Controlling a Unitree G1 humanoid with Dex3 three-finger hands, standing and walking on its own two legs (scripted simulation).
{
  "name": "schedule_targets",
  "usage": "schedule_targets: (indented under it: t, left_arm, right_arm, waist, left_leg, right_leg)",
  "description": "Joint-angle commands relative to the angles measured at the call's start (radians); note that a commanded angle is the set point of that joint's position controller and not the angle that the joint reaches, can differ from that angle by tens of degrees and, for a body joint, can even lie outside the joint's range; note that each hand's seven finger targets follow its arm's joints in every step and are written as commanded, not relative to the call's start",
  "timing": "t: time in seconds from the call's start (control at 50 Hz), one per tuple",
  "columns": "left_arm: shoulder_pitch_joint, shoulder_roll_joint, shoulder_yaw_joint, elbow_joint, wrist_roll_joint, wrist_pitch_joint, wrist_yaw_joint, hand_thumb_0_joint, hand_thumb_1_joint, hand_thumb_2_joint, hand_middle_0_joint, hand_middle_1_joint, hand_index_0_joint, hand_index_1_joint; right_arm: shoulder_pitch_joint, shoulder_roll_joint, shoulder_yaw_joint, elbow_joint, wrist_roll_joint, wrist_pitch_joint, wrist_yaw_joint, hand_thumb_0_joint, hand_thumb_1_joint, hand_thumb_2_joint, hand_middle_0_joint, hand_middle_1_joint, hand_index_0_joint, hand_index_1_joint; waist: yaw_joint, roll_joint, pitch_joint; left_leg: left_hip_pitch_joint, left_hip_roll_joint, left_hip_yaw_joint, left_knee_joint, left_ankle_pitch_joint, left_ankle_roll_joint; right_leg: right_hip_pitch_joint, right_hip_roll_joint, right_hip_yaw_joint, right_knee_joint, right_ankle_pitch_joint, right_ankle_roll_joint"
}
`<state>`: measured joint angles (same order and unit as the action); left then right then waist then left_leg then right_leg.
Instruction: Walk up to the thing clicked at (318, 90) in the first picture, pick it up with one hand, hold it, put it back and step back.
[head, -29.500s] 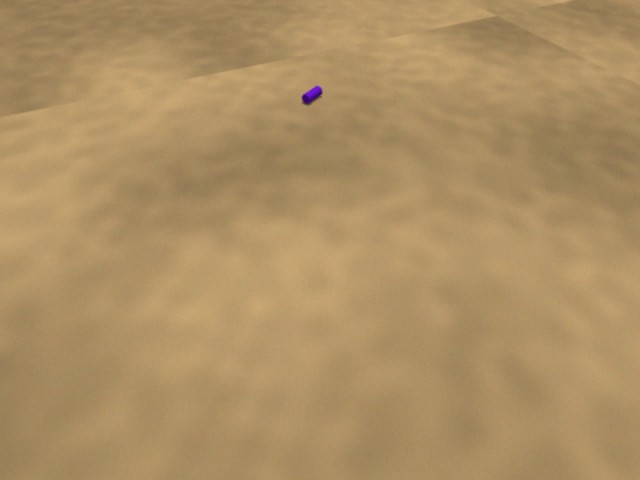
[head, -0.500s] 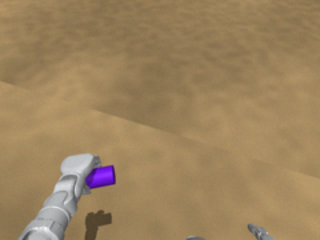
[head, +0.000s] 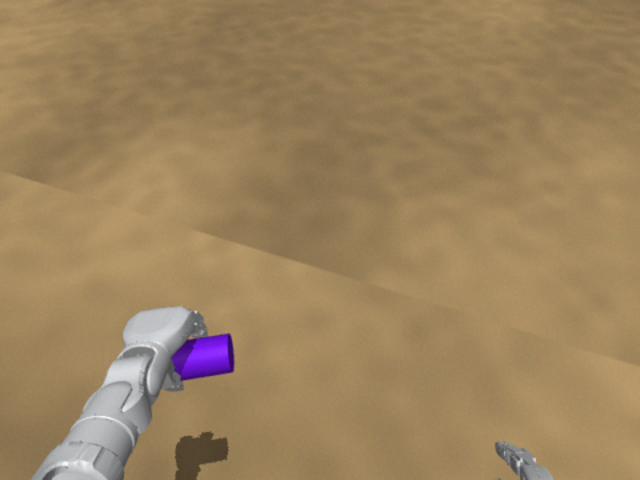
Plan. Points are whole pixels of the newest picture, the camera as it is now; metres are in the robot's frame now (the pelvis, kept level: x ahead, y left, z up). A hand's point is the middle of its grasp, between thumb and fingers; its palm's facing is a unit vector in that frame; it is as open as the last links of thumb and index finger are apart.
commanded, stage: hold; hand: left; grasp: from above
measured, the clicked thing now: (187, 359) +0.31 +0.21 -0.10
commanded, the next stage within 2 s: crouch in 1.20 s
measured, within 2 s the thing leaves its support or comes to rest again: neither
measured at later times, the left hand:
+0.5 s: hand (165, 367) +0.28 +0.22 -0.05, palm faces -0.45 -0.07 -0.89, open 8.8 cm
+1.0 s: hand (166, 366) +0.28 +0.22 -0.04, palm faces -0.46 -0.07 -0.88, open 8.8 cm
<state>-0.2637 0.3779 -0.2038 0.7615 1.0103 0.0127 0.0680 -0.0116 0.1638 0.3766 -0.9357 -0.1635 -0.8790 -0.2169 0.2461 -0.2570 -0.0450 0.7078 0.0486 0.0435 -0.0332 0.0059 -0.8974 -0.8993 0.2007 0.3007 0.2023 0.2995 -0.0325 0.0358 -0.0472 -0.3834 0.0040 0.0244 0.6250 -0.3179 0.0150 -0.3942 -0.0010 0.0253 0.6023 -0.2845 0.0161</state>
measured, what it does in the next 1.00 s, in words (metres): stands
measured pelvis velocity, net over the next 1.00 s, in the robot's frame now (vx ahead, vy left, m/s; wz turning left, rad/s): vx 0.00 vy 0.00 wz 0.00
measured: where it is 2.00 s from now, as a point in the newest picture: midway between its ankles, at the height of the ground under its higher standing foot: outside the picture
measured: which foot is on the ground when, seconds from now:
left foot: down 0.00-1.00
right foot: down 0.00-1.00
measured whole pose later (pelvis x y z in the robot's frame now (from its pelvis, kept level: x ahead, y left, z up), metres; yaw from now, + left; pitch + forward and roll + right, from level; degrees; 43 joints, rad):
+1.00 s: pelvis +0.00 +0.00 +0.01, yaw +0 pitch +1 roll +0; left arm -0.20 0.38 -0.21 0.62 1.01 0.01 -0.01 0.00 0.16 0.37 -0.92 -0.23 -0.87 -0.26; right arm 0.19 -0.25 -0.03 0.68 0.06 0.06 -0.05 0.01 -0.90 -0.90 0.20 0.30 0.20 0.30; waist 0.00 0.05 0.00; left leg -0.27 0.00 0.02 0.51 -0.26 0.01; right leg -0.29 0.00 0.02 0.51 -0.24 0.01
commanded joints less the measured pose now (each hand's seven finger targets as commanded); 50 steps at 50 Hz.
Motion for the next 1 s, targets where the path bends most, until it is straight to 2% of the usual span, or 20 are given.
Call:
schedule_targets:
  t: [0.0, 0.08, 0.18, 0.22, 0.26, 0.28, 0.48, 0.52, 0.6, 0.62, 0.68, 0.7, 0.74, 0.78, 0.82, 0.86, 0.88, 0.9, 0.96, 0.98]
  left_arm:
    - [-0.331, 0.220, 0.101, -0.224, -0.003, -0.011, 0.034, 0.000, 0.682, 0.619, -1.175, -0.264, -1.124, -0.321]
    - [-0.334, 0.215, 0.097, -0.233, -0.003, -0.010, 0.026, 0.000, 0.682, 0.621, -1.172, -0.284, -1.125, -0.336]
    - [-0.364, 0.228, 0.103, -0.292, -0.007, -0.014, 0.017, 0.000, 0.726, 0.602, -1.193, -0.288, -1.153, -0.333]
    - [-0.321, 0.219, 0.104, -0.271, -0.008, -0.012, 0.015, 0.000, 0.727, 0.595, -1.183, -0.296, -1.146, -0.337]
    - [-0.350, 0.234, 0.108, -0.310, -0.012, -0.017, 0.009, 0.000, 0.755, 0.600, -1.198, -0.302, -1.164, -0.341]
    - [-0.348, 0.227, 0.100, -0.288, -0.008, -0.016, 0.007, 0.000, 0.736, 0.612, -1.194, -0.302, -1.156, -0.345]
    - [-0.324, 0.226, 0.103, -0.323, -0.013, -0.004, 0.003, 0.000, 0.743, 0.635, -1.200, -0.329, -1.162, -0.372]
    - [-0.310, 0.227, 0.107, -0.338, -0.016, -0.004, -0.006, 0.000, 0.731, 0.612, -1.188, -0.307, -1.149, -0.351]
    - [-0.337, 0.217, 0.091, -0.384, -0.017, -0.003, -0.023, 0.000, 0.697, 0.615, -1.161, -0.323, -1.124, -0.365]
    - [-0.326, 0.232, 0.108, -0.368, -0.018, -0.001, -0.022, 0.000, 0.703, 0.619, -1.171, -0.316, -1.133, -0.359]
    - [-0.253, 0.198, 0.092, -0.340, -0.021, 0.006, -0.028, 0.000, 0.702, 0.610, -1.167, -0.312, -1.128, -0.355]
    - [-0.255, 0.217, 0.111, -0.344, -0.020, 0.006, -0.030, 0.000, 0.701, 0.607, -1.146, -0.336, -1.115, -0.371]
    - [-0.290, 0.208, 0.088, -0.372, -0.014, 0.000, -0.038, 0.000, 0.698, 0.618, -1.153, -0.342, -1.120, -0.380]
    - [-0.282, 0.228, 0.110, -0.370, -0.016, -0.002, -0.036, 0.000, 0.714, 0.638, -1.171, -0.327, -1.131, -0.372]
    - [-0.299, 0.217, 0.098, -0.380, -0.016, -0.007, -0.036, 0.000, 0.713, 0.656, -1.171, -0.344, -1.131, -0.388]
    - [-0.298, 0.247, 0.134, -0.381, -0.014, -0.011, -0.028, 0.000, 0.707, 0.654, -1.160, -0.357, -1.123, -0.399]
    - [-0.281, 0.229, 0.118, -0.384, -0.013, -0.012, -0.029, 0.000, 0.719, 0.660, -1.180, -0.350, -1.140, -0.394]
    - [-0.308, 0.215, 0.101, -0.389, -0.012, -0.013, -0.029, 0.000, 0.724, 0.673, -1.186, -0.346, -1.144, -0.393]
    - [-0.306, 0.252, 0.137, -0.369, -0.006, -0.011, -0.016, 0.000, 0.712, 0.673, -1.176, -0.349, -1.135, -0.395]
    - [-0.315, 0.241, 0.129, -0.372, -0.008, -0.012, -0.015, 0.000, 0.701, 0.669, -1.160, -0.357, -1.122, -0.400]
  right_arm:
    - [-0.034, -0.152, -0.051, -0.126, 0.000, -0.036, -0.006, 0.000, -0.888, -0.900, 0.200, 0.300, 0.200, 0.300]
    - [-0.047, -0.148, -0.049, -0.134, 0.001, -0.030, -0.008, 0.000, -0.893, -0.902, 0.200, 0.300, 0.200, 0.300]
    - [-0.068, -0.147, -0.046, -0.149, 0.002, -0.031, -0.008, 0.000, -0.893, -0.901, 0.200, 0.300, 0.200, 0.300]
    - [-0.074, -0.145, -0.044, -0.150, 0.003, -0.031, -0.009, 0.000, -0.890, -0.900, 0.200, 0.300, 0.200, 0.300]
    - [-0.084, -0.145, -0.044, -0.151, 0.004, -0.031, -0.010, 0.000, -0.889, -0.900, 0.200, 0.300, 0.200, 0.300]
    - [-0.086, -0.145, -0.043, -0.149, 0.004, -0.033, -0.012, 0.000, -0.892, -0.901, 0.200, 0.300, 0.199, 0.300]
    - [-0.111, -0.139, -0.036, -0.154, 0.007, -0.034, -0.013, 0.000, -0.894, -0.902, 0.199, 0.300, 0.199, 0.300]
    - [-0.115, -0.139, -0.036, -0.157, 0.008, -0.034, -0.013, 0.000, -0.888, -0.900, 0.200, 0.300, 0.200, 0.300]
    - [-0.113, -0.136, -0.034, -0.158, 0.009, -0.030, -0.016, 0.000, -0.892, -0.902, 0.200, 0.300, 0.200, 0.300]
    - [-0.116, -0.138, -0.034, -0.154, 0.009, -0.030, -0.017, 0.000, -0.893, -0.902, 0.200, 0.300, 0.200, 0.300]
    - [-0.120, -0.134, -0.030, -0.171, 0.014, -0.027, -0.016, 0.000, -0.888, -0.901, 0.200, 0.300, 0.200, 0.300]
    - [-0.123, -0.134, -0.030, -0.168, 0.013, -0.026, -0.017, 0.000, -0.884, -0.899, 0.200, 0.300, 0.200, 0.300]
    - [-0.127, -0.132, -0.030, -0.170, 0.010, -0.026, -0.017, 0.000, -0.893, -0.902, 0.199, 0.300, 0.199, 0.300]
    - [-0.129, -0.132, -0.030, -0.168, 0.011, -0.024, -0.017, 0.000, -0.886, -0.900, 0.200, 0.300, 0.200, 0.300]
    - [-0.129, -0.132, -0.029, -0.171, 0.012, -0.024, -0.018, 0.000, -0.886, -0.900, 0.200, 0.300, 0.200, 0.300]
    - [-0.127, -0.131, -0.029, -0.166, 0.011, -0.023, -0.019, 0.000, -0.886, -0.900, 0.200, 0.300, 0.199, 0.300]
    - [-0.134, -0.127, -0.029, -0.168, 0.011, -0.023, -0.019, 0.000, -0.892, -0.902, 0.200, 0.300, 0.200, 0.300]
    - [-0.128, -0.128, -0.029, -0.168, 0.008, -0.023, -0.019, 0.000, -0.888, -0.900, 0.200, 0.300, 0.199, 0.300]
    - [-0.121, -0.133, -0.034, -0.153, 0.009, -0.020, -0.021, 0.000, -0.890, -0.901, 0.200, 0.300, 0.200, 0.300]
    - [-0.118, -0.130, -0.034, -0.152, 0.008, -0.020, -0.021, 0.000, -0.889, -0.900, 0.200, 0.300, 0.200, 0.300]
  waist:
    - [0.006, 0.018, -0.253]
    - [0.001, -0.022, -0.234]
    - [0.009, 0.017, -0.241]
    - [0.012, -0.001, -0.217]
    - [0.018, 0.023, -0.234]
    - [0.009, 0.001, -0.227]
    - [0.020, 0.006, -0.203]
    - [0.028, 0.004, -0.213]
    - [0.015, 0.005, -0.239]
    - [0.028, 0.006, -0.226]
    - [0.026, -0.019, -0.186]
    - [0.030, -0.010, -0.187]
    - [0.022, -0.011, -0.192]
    - [0.031, 0.015, -0.200]
    - [0.024, -0.001, -0.201]
    - [0.032, 0.002, -0.212]
    - [0.035, 0.007, -0.209]
    - [0.018, 0.001, -0.220]
    - [0.031, 0.006, -0.237]
    - [0.028, 0.011, -0.238]
  left_leg:
    - [0.160, -0.010, -0.017, -0.095, 0.295, -0.016]
    - [0.152, -0.019, -0.010, -0.102, 0.275, -0.004]
    - [0.172, -0.016, -0.008, -0.127, 0.221, -0.007]
    - [0.162, -0.019, -0.008, -0.132, 0.204, -0.004]
    - [0.176, -0.017, -0.007, -0.137, 0.214, -0.006]
    - [0.178, -0.016, -0.012, -0.137, 0.214, -0.005]
    - [0.190, -0.016, -0.013, -0.162, 0.195, -0.007]
    - [0.197, -0.015, -0.015, -0.163, 0.212, -0.006]
    - [0.230, -0.015, -0.012, -0.159, 0.274, -0.006]
    - [0.225, -0.014, -0.013, -0.164, 0.269, -0.007]
    - [0.202, -0.020, -0.007, -0.174, 0.246, -0.003]
    - [0.200, -0.019, -0.007, -0.175, 0.238, -0.003]
    - [0.209, -0.017, -0.012, -0.176, 0.238, -0.004]
    - [0.215, -0.018, -0.012, -0.176, 0.251, -0.007]
    - [0.222, -0.019, -0.013, -0.177, 0.248, -0.005]
    - [0.221, -0.023, -0.008, -0.176, 0.246, -0.003]
    - [0.227, -0.023, -0.008, -0.176, 0.257, -0.005]
    - [0.233, -0.022, -0.008, -0.171, 0.260, -0.003]
    - [0.239, -0.026, -0.004, -0.163, 0.296, -0.003]
    - [0.240, -0.025, -0.003, -0.163, 0.307, -0.004]
  right_leg:
    - [0.087, 0.037, -0.026, -0.080, 0.224, -0.034]
    - [0.107, 0.031, -0.020, -0.102, 0.230, -0.027]
    - [0.108, 0.032, -0.017, -0.119, 0.177, -0.030]
    - [0.112, 0.029, -0.016, -0.129, 0.162, -0.027]
    - [0.118, 0.030, -0.017, -0.128, 0.169, -0.029]
    - [0.112, 0.031, -0.018, -0.130, 0.166, -0.028]
    - [0.123, 0.029, -0.019, -0.152, 0.147, -0.028]
    - [0.144, 0.028, -0.021, -0.150, 0.161, -0.028]
    - [0.148, 0.029, -0.018, -0.147, 0.219, -0.029]
    - [0.155, 0.030, -0.022, -0.151, 0.211, -0.030]
    - [0.156, 0.026, -0.019, -0.162, 0.195, -0.029]
    - [0.154, 0.027, -0.019, -0.165, 0.185, -0.029]
    - [0.150, 0.028, -0.020, -0.164, 0.184, -0.029]
    - [0.156, 0.027, -0.018, -0.161, 0.190, -0.030]
    - [0.154, 0.028, -0.018, -0.163, 0.191, -0.029]
    - [0.168, 0.025, -0.015, -0.168, 0.190, -0.028]
    - [0.165, 0.025, -0.017, -0.166, 0.198, -0.030]
    - [0.160, 0.024, -0.014, -0.166, 0.205, -0.027]
    - [0.183, 0.021, -0.013, -0.161, 0.242, -0.026]
    - [0.182, 0.023, -0.015, -0.158, 0.252, -0.027]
